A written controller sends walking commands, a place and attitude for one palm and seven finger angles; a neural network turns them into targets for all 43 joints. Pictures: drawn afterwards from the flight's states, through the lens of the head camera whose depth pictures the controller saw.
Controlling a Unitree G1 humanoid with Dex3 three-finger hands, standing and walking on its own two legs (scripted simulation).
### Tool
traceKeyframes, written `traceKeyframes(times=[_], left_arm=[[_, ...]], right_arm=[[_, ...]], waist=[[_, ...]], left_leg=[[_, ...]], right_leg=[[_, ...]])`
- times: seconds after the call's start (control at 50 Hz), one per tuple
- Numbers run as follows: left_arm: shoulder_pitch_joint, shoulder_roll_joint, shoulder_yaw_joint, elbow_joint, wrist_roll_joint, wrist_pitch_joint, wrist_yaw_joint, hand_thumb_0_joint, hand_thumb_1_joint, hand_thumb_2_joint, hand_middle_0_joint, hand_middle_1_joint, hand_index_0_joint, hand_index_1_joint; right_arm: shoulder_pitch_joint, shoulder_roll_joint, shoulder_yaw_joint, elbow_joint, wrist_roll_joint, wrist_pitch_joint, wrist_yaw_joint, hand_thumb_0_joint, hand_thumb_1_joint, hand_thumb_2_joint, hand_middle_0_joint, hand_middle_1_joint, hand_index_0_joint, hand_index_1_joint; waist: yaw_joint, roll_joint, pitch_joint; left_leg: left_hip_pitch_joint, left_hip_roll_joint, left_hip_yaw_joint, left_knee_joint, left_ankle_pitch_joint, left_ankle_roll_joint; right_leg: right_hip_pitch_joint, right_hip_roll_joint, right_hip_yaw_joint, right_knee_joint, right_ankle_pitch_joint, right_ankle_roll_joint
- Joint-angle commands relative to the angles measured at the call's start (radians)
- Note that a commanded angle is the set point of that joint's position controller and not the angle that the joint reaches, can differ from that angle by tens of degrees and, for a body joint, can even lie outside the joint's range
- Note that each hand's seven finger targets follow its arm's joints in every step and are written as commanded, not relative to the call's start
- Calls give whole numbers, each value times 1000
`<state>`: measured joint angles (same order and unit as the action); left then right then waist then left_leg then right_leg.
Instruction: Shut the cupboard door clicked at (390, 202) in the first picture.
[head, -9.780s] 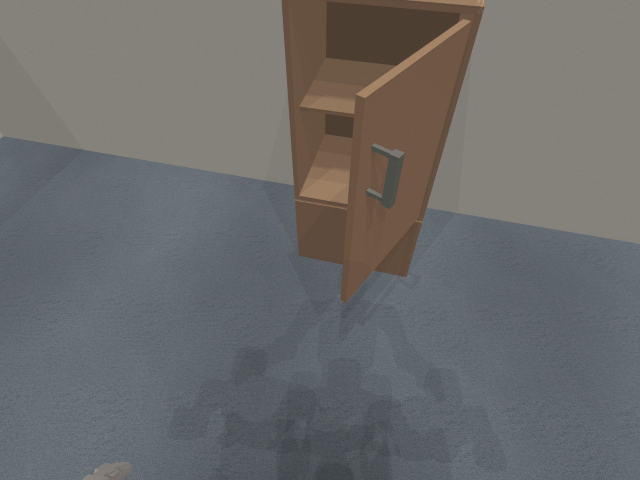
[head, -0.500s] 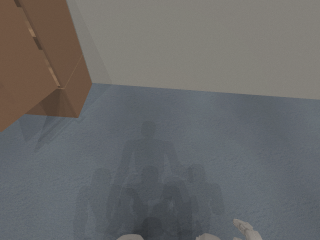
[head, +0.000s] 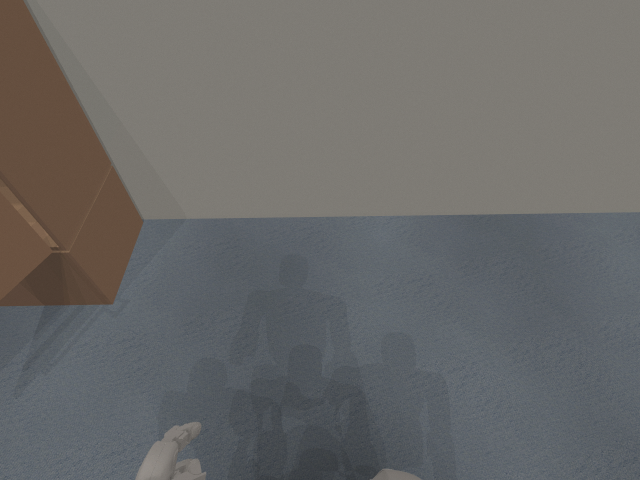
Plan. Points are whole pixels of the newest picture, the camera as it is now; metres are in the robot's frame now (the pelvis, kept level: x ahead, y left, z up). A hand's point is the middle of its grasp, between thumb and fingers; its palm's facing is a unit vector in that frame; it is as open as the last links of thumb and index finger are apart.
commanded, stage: walk to a spot facing it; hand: left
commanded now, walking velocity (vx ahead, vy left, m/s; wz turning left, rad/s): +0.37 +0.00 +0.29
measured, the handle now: out of the picture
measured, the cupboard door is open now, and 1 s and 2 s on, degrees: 66 66 66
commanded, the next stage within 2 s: turn to face it in 0.52 s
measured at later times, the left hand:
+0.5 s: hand out of the picture +0.06 +0.21 -0.18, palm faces +0.25 -0.96 -0.12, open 7.3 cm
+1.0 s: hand (159, 328) +0.38 +0.28 -0.14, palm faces +0.24 -0.94 -0.23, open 7.3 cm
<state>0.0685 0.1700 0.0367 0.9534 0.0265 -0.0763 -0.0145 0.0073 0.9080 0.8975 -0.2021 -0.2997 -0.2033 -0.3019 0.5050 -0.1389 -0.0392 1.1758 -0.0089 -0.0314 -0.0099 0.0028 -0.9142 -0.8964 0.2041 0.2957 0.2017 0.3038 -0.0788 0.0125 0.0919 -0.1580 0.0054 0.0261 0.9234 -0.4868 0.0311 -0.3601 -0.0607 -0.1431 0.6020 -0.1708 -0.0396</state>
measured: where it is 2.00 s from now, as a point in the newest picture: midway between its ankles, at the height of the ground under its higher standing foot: (296, 450)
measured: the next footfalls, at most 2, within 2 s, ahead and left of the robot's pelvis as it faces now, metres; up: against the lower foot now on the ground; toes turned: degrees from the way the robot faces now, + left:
left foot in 0.44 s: +0.29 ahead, +0.17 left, +0.00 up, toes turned +17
right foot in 1.00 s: +0.39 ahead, -0.02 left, +0.00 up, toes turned +9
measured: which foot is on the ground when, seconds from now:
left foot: up 0.00-0.42, down 0.44-1.00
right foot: down 0.00-0.44, up 0.46-0.98, down 1.00-1.00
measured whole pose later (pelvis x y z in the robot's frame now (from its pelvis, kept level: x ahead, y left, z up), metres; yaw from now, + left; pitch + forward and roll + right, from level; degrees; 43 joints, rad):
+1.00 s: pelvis +0.30 +0.07 +0.01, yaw +15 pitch +0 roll +1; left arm 0.10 0.17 0.04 0.97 0.01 0.00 0.03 0.01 0.91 0.90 -0.20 -0.30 -0.20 -0.30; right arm 0.39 -0.12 -0.05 1.10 -0.02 0.02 -0.01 0.00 -0.92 -0.90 0.21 0.30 0.20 0.30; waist -0.07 0.01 0.05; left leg -0.20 -0.04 0.05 0.52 -0.32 0.04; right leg -0.29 -0.06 -0.10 0.56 -0.23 0.05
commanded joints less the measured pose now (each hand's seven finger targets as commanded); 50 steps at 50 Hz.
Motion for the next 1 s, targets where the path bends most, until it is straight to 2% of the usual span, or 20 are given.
traceKeyframes(times=[0.0, 0.06, 0.12, 0.28, 0.32, 0.34, 0.38, 0.4, 0.42, 0.44, 0.5, 0.56, 0.62, 0.66, 0.74, 0.84, 0.92, 0.94, 0.96, 0.98], left_arm=[[225, 155, 46, 40, -15, 13, 25, 0, 900, 900, -200, -300, -200, -300], [213, 75, 23, 57, -5, -3, 29, 0, 900, 900, -200, -300, -200, -300], [232, 74, 26, 73, 0, -14, 33, 0, 900, 900, -200, -300, -200, -300], [367, 115, 18, 136, -2, -19, 35, 0, 900, 900, -200, -300, -200, -300], [376, 129, 24, 141, 3, -12, 38, 0, 900, 900, -200, -300, -200, -300], [376, 136, 27, 143, 4, -9, 39, 0, 900, 900, -200, -300, -200, -300], [361, 144, 30, 143, -2, -1, 38, 0, 900, 900, -200, -300, -200, -300], [392, 99, 25, 132, -8, 4, 30, 0, 900, 900, -200, -300, -200, -300], [384, 57, 9, 91, -17, 4, 20, 0, 900, 900, -200, -300, -200, -300], [329, 82, 9, 75, -13, 11, 30, 0, 900, 900, -200, -300, -200, -300], [268, 62, 14, 108, -5, 22, 15, 0, 900, 900, -200, -300, -200, -300], [354, 11, 14, 140, 3, 60, 16, 0, 900, 900, -200, -300, -200, -300], [340, 7, 25, 128, 4, 75, 21, 0, 900, 900, -200, -300, -200, -300], [297, 9, 22, 104, 1, 76, 24, 0, 900, 900, -200, -300, -200, -300], [204, 34, 19, 65, -6, 77, 32, 0, 900, 900, -200, -300, -200, -300], [74, 57, 26, -7, -15, 81, 40, 0, 900, 900, -200, -300, -200, -300], [88, 66, 30, -33, -23, 70, 43, 0, 900, 900, -200, -300, -200, -300], [138, 81, 33, -26, -24, 61, 44, 0, 900, 900, -200, -300, -200, -300], [190, 131, 41, -13, -20, 50, 49, 0, 900, 900, -200, -300, -200, -300], [254, 207, 58, 4, -8, 43, 59, 0, 900, 900, -200, -300, -200, -300]], right_arm=[[-135, -85, -34, -132, -10, -20, 7, 0, -900, -900, 200, 300, 200, 300], [-53, -39, -26, -97, -21, 11, 16, 0, -900, -900, 200, 300, 200, 300], [-91, -27, -31, -119, -22, 24, 27, 0, -900, -900, 200, 300, 200, 300], [-383, -37, -20, -223, -16, 4, 60, 0, -900, -900, 200, 300, 200, 300], [-396, -51, -21, -235, -14, -3, 60, 0, -900, -900, 200, 300, 200, 300], [-381, -60, -22, -235, -15, -7, 58, 0, -900, -900, 200, 300, 200, 300], [-208, -112, -34, -187, -23, -19, 45, 0, -900, -900, 200, 300, 200, 300], [-57, -220, -59, -154, -32, -26, 32, 0, -900, -900, 200, 300, 200, 300], [35, -319, -78, -135, -24, -24, 14, 0, -900, -900, 200, 300, 200, 300], [8, -311, -70, -129, -12, -18, -1, 0, -900, -900, 200, 300, 200, 300], [-192, -183, -36, -179, -10, -33, -8, 0, -900, -900, 200, 300, 200, 300], [-226, -139, -18, -174, -7, -46, -12, 0, -900, -900, 200, 300, 200, 300], [-206, -98, -22, -171, -6, -48, -15, 0, -900, -900, 200, 300, 200, 300], [-188, -100, -14, -164, -3, -48, -17, 0, -900, -900, 200, 300, 200, 300], [-161, -130, -16, -146, -5, -34, -17, 0, -900, -900, 200, 300, 200, 300], [-128, -158, -34, -137, -16, 4, -18, 0, -900, -900, 200, 300, 200, 300], [-146, -173, -46, -147, -14, 25, -19, 0, -900, -900, 200, 300, 200, 300], [-157, -171, -48, -153, -8, 26, -17, 0, -900, -900, 200, 300, 200, 300], [-148, -141, -47, -166, 2, 22, -11, 0, -900, -900, 200, 300, 200, 300], [-134, -81, -40, -190, 7, 19, -3, 0, -900, -900, 200, 300, 200, 300]], waist=[[128, -62, -36], [60, -145, -22], [44, -137, 3], [118, -129, 47], [116, -125, 41], [106, -128, 25], [20, -43, -73], [-31, 183, -201], [-49, 372, -255], [-49, 259, -290], [33, 47, -91], [92, 96, -53], [103, 81, -32], [103, 51, -15], [89, 103, -52], [55, 130, -55], [75, 117, -80], [99, 88, -115], [113, -21, -172], [126, -237, -223]], left_leg=[[-462, 116, -69, 395, 142, 8], [-408, 125, -31, 293, 243, -25], [-413, 140, -5, 186, 301, -45], [-411, 116, 63, -186, 339, -31], [-357, 109, 68, -240, 278, -11], [-310, 96, 79, -277, 249, -3], [-1, 36, 112, -409, 277, 14], [246, 183, -103, -479, 277, 61], [415, 408, -452, -583, 440, 159], [396, 445, -451, -620, 405, 179], [59, 368, -238, -672, 390, 129], [-51, 293, -68, -730, 423, 80], [-69, 271, -22, -744, 521, 79], [-69, 261, -32, -730, 656, 106], [25, 237, -52, -643, 901, 121], [60, 255, -160, -572, 894, 147], [16, 227, -235, -492, 854, 121], [-6, 188, -221, -431, 771, 83], [-125, 124, -165, -334, 604, 27], [-348, -15, -21, -135, 137, -44]], right_leg=[[228, -355, 409, -410, -275, -113], [125, -255, 173, -436, -98, -53], [75, -240, 93, -465, -79, -60], [243, -262, 29, -432, 50, -60], [278, -292, 31, -387, 88, -61], [293, -296, 20, -344, 132, -57], [222, -241, -69, -57, 269, -15], [62, -137, -114, 242, 92, 38], [-217, -9, -79, 512, -411, 80], [-259, -28, 47, 633, -422, 59], [-231, -115, 108, 645, -220, 59], [-155, -94, 111, 585, -109, 72], [-177, -91, 122, 529, -24, 88], [-167, -92, 111, 447, -7, 105], [-131, -59, 76, 296, -31, 120], [-112, -23, 72, 196, -172, 116], [45, 10, 66, -33, -126, 101], [145, -6, 69, -180, 1, 101], [342, -101, 142, -230, 234, 81], [542, -346, 315, -204, 570, -19]])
